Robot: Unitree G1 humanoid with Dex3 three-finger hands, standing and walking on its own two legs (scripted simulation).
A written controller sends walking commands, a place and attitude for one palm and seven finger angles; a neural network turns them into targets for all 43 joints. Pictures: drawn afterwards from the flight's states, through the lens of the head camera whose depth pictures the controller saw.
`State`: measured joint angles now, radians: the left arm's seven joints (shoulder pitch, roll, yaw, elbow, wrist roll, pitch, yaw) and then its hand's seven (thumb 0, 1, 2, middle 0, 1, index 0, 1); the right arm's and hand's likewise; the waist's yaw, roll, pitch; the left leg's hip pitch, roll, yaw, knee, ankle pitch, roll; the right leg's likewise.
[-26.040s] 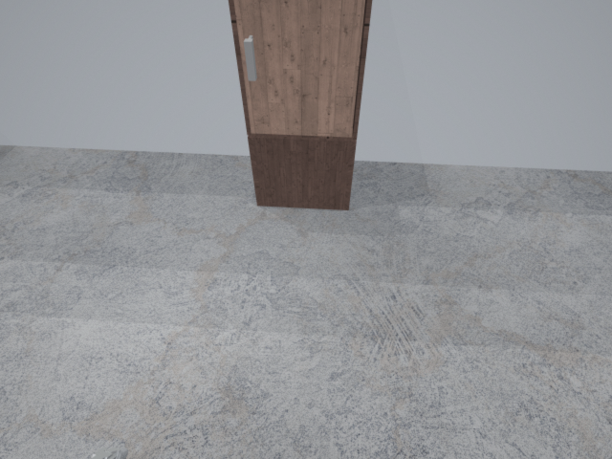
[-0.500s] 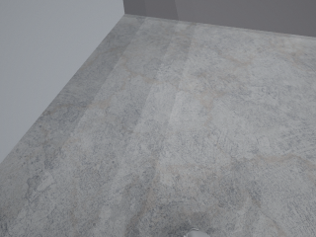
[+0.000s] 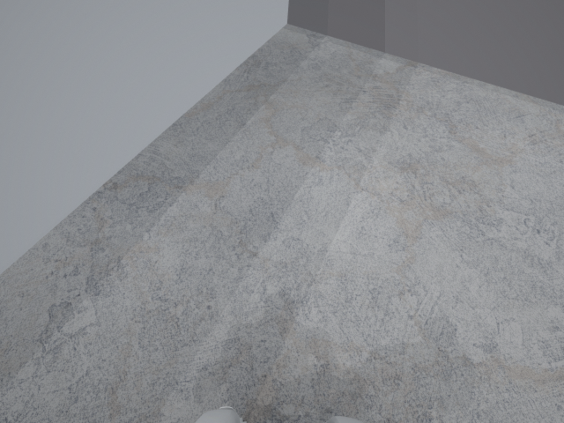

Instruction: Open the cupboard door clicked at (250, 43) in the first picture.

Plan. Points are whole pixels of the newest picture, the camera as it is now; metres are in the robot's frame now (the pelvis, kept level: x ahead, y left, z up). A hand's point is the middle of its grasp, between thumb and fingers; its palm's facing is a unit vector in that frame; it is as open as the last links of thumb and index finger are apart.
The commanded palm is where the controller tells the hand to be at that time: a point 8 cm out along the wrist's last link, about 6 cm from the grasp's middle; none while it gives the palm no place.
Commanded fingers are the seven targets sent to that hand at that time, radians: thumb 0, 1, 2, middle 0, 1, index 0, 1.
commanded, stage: turn to face it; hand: left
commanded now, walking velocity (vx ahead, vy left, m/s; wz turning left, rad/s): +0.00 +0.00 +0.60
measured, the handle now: out of the picture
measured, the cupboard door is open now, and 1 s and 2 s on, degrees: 41 41 41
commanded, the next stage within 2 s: none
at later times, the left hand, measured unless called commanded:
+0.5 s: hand out of the picture +0.03 +0.14 -0.15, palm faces +0.33 -0.91 -0.25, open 7.4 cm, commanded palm none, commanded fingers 0.00 0.90 0.90 -0.20 -0.30 -0.20 -0.30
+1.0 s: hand out of the picture +0.00 +0.09 -0.15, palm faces +0.61 -0.75 -0.25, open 7.4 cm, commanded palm none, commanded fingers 0.00 0.90 0.90 -0.20 -0.30 -0.20 -0.30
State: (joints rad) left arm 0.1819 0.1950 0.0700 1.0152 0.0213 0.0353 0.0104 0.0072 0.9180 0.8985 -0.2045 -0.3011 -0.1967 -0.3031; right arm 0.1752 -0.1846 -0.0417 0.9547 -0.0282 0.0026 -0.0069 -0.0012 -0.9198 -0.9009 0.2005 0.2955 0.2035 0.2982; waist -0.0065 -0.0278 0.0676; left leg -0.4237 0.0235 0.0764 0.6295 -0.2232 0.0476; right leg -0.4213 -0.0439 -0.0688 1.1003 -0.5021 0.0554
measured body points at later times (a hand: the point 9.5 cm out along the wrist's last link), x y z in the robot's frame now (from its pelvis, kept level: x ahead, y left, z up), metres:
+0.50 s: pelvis +0.04 -0.07 +0.01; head +0.09 -0.05 +0.46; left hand +0.02 +0.19 -0.13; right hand +0.23 -0.29 -0.13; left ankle +0.01 +0.06 -0.71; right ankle +0.05 -0.19 -0.72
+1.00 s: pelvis +0.06 -0.11 +0.01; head +0.11 -0.08 +0.46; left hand -0.04 +0.13 -0.13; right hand +0.30 -0.25 -0.13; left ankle -0.02 -0.02 -0.68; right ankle +0.13 -0.20 -0.72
